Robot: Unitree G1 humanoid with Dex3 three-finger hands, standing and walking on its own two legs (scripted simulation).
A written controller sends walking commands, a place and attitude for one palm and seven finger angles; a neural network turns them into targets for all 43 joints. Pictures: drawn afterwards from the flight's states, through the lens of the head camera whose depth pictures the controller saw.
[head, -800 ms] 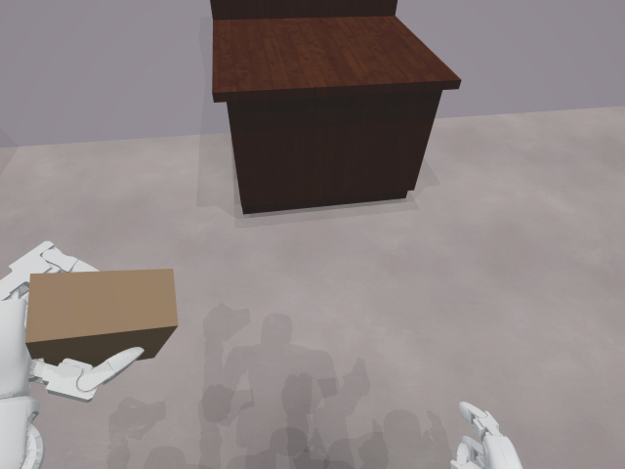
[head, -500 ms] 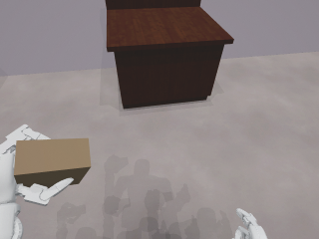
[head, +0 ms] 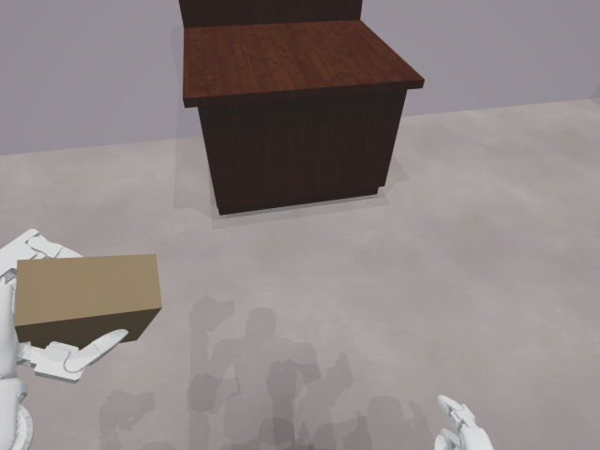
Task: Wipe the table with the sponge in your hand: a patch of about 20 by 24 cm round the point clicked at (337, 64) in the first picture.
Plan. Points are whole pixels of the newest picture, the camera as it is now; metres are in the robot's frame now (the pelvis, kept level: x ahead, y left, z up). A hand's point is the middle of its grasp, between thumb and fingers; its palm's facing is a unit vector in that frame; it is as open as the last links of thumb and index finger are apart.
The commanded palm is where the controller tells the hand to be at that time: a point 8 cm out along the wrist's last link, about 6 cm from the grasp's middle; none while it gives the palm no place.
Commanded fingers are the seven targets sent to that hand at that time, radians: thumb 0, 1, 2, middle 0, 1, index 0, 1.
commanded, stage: walk to a spot facing it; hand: left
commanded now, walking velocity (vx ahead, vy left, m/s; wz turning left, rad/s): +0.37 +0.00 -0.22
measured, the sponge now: (107, 305) +0.22 +0.22 +0.15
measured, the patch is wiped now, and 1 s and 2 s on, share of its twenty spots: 0.00 0.00 0.00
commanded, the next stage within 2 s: none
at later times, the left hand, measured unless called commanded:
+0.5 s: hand (158, 196) +0.37 +0.21 +0.17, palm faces +0.34 -0.85 -0.40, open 9.7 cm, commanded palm +0.32 +0.25 +0.19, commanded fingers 0.00 0.10 1.30 -1.20 -1.60 -1.20 -1.60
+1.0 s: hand (255, 132) +0.52 +0.11 +0.18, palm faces +0.28 -0.82 -0.50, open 9.7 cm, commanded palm +0.46 +0.17 +0.19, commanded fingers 0.00 0.10 1.30 -1.20 -1.60 -1.20 -1.60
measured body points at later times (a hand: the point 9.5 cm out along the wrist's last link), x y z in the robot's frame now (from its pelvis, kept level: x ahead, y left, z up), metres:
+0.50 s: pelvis +0.13 -0.01 +0.00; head +0.13 -0.01 +0.45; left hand +0.35 +0.26 +0.19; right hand +0.29 -0.25 -0.08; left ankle +0.16 +0.12 -0.73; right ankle +0.07 -0.10 -0.66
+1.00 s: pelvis +0.28 -0.10 +0.01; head +0.33 -0.11 +0.46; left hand +0.50 +0.15 +0.21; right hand +0.41 -0.37 -0.09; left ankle +0.36 +0.04 -0.67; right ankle +0.25 -0.17 -0.73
